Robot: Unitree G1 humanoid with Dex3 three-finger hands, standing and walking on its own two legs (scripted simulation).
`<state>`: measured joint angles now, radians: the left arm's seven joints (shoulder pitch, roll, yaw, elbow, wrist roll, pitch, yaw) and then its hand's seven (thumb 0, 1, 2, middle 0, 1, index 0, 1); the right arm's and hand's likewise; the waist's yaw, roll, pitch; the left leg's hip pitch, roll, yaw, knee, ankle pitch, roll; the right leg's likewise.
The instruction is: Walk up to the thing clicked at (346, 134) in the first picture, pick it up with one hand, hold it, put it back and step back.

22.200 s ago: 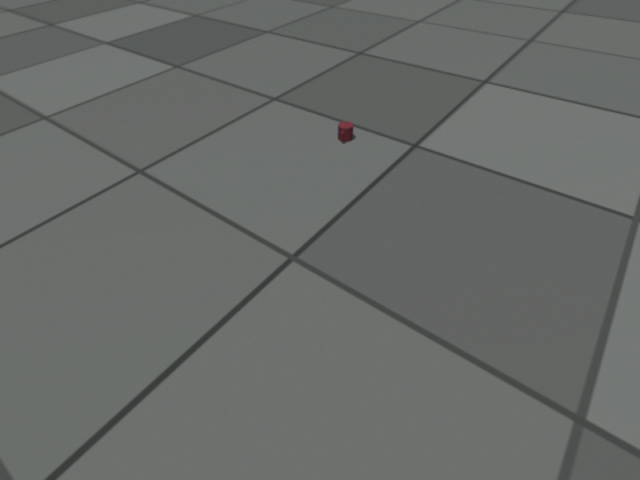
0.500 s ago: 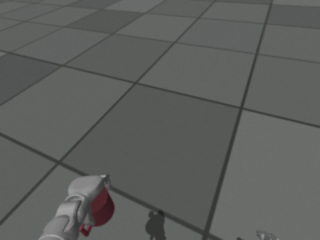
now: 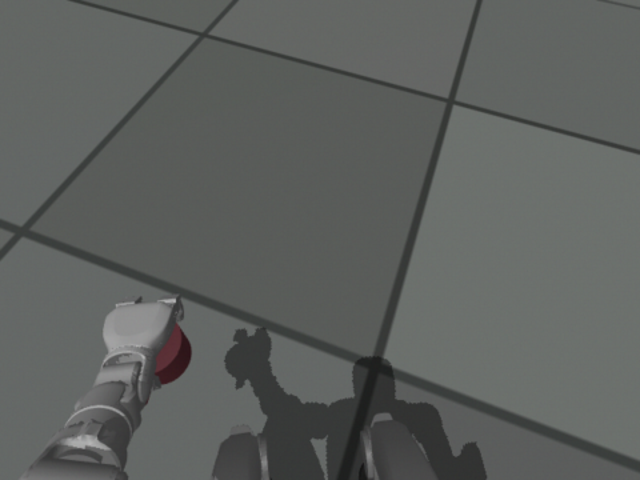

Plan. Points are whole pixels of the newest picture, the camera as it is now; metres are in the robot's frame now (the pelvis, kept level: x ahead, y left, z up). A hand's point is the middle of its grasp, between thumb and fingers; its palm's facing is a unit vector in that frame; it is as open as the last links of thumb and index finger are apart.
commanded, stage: crouch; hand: left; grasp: from above
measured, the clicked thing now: (152, 360) +0.36 +0.24 -0.17
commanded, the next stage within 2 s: lower in 1.24 s
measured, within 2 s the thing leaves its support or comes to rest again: neither
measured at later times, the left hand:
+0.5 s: hand (180, 370) +0.38 +0.25 -0.34, palm faces -0.45 -0.02 -0.89, open 11.3 cm
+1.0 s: hand (190, 370) +0.40 +0.25 -0.43, palm faces -0.47 -0.03 -0.88, open 11.3 cm
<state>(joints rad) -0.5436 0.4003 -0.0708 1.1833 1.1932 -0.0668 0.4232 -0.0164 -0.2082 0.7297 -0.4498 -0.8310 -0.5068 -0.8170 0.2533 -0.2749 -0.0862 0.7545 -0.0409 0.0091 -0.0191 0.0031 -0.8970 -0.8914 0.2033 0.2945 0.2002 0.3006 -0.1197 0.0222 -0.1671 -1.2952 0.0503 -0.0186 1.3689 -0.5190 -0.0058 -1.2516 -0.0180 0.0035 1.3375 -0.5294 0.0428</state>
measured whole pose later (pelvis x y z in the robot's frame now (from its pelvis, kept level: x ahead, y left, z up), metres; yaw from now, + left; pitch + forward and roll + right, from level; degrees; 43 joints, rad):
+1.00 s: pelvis -0.03 +0.00 -0.24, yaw -4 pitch +37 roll -6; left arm -0.77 0.61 0.10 1.28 1.24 -0.17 0.42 -0.02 -0.24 0.74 -0.51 -0.77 -0.56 -0.77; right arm 0.15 -0.25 -0.03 0.76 -0.12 -0.07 0.10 0.00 -0.92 -0.90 0.20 0.29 0.20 0.30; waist -0.18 0.00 -0.11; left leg -2.18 0.04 -0.12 2.21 -0.68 -0.02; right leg -2.10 0.01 -0.03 2.16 -0.70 0.05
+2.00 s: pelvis -0.03 -0.01 -0.32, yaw -7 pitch +34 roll -7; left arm -0.87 0.71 0.18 1.51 1.30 -0.23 0.54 -0.02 -0.23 0.73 -0.50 -0.78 -0.56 -0.77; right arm 0.07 -0.26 0.04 0.80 -0.20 -0.09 0.16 0.00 -0.91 -0.89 0.21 0.30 0.20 0.30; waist -0.23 -0.04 0.00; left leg -2.37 0.03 -0.18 2.48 -0.71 -0.04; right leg -2.29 0.03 -0.05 2.41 -0.72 0.06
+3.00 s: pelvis -0.03 +0.00 -0.34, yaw -10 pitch +30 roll -11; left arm -0.91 0.81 0.17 1.67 1.30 -0.24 0.64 0.00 -0.51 1.02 -0.12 -1.13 -0.14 -1.11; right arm 0.08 -0.29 0.13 0.81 -0.26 -0.21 0.27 0.00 -0.90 -0.89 0.20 0.30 0.20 0.30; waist -0.28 -0.06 0.06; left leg -2.37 0.02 -0.24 2.55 -0.72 -0.03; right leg -2.26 0.05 -0.09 2.43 -0.71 0.07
